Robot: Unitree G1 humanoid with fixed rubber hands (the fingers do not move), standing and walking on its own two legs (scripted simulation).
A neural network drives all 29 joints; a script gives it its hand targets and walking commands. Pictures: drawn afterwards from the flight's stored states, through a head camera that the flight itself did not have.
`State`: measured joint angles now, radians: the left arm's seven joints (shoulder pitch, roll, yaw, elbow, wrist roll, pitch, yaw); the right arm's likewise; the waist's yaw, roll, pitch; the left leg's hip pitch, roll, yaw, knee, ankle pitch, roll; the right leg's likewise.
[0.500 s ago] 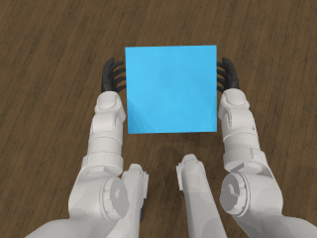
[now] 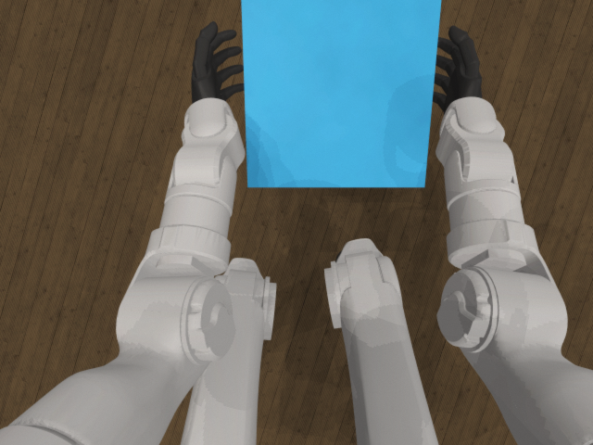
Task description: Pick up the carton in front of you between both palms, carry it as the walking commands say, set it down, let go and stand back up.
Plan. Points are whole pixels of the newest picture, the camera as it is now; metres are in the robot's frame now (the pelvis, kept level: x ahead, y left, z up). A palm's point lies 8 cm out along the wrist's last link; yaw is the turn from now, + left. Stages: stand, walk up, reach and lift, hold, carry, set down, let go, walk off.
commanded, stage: set down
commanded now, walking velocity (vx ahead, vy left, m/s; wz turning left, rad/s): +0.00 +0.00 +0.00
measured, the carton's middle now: (328, 105) +0.51 -0.10 -0.22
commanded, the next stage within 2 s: none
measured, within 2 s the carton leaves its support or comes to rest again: rests again in 1.08 s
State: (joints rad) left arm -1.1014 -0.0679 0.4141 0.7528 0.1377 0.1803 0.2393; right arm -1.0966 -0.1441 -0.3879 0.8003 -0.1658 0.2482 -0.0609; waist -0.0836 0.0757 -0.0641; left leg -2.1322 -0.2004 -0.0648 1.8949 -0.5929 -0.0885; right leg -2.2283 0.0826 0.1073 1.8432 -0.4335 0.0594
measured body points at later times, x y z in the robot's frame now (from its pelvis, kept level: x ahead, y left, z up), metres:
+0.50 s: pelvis +0.00 +0.00 -0.06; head +0.34 -0.04 +0.23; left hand +0.53 +0.04 -0.22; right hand +0.49 -0.26 -0.22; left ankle +0.09 +0.12 -0.42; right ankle +0.13 -0.13 -0.42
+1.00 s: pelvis +0.00 +0.00 -0.06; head +0.35 -0.04 +0.21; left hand +0.55 +0.04 -0.23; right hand +0.50 -0.26 -0.23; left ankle +0.09 +0.12 -0.42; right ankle +0.13 -0.13 -0.42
